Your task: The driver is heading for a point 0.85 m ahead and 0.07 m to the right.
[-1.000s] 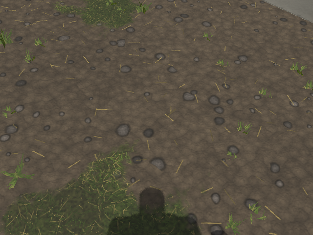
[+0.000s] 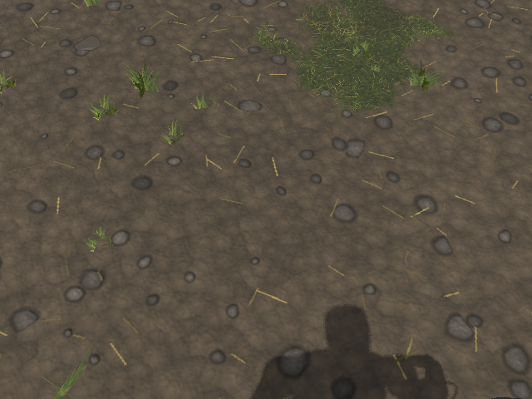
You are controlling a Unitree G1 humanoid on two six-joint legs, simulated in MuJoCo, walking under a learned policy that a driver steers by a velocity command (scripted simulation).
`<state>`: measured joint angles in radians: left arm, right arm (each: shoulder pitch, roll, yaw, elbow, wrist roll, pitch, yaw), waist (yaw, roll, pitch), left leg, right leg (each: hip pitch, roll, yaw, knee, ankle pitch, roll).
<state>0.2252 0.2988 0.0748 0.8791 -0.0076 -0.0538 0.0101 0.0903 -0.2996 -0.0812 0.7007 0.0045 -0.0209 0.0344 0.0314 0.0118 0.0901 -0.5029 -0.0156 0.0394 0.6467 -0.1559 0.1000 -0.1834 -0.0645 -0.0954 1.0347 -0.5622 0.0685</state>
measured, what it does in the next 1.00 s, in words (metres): walks ahead: right foot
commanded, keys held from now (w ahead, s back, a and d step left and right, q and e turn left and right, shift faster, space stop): no key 0.96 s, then w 0.04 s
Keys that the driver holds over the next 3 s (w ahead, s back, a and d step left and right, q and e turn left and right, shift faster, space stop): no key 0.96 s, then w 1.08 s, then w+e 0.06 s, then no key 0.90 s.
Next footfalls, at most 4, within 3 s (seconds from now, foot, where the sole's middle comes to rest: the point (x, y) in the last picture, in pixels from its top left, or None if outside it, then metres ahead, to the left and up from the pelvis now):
0.42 right None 0.22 -0.15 -0.75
1.70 left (234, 330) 0.58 0.11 -0.75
2.22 right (317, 226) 0.90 -0.10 -0.75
2.58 left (234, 228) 0.88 0.13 -0.75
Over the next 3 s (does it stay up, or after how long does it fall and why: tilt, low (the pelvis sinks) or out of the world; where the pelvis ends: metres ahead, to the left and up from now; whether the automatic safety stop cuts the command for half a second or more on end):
stays up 0.85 0.00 0.02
